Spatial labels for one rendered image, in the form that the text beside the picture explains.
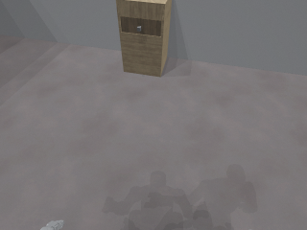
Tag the left robot hand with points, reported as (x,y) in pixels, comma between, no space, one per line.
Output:
(54,225)

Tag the drawer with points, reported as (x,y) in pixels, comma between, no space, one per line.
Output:
(148,26)

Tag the cabinet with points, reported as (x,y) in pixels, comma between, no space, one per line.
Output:
(142,53)

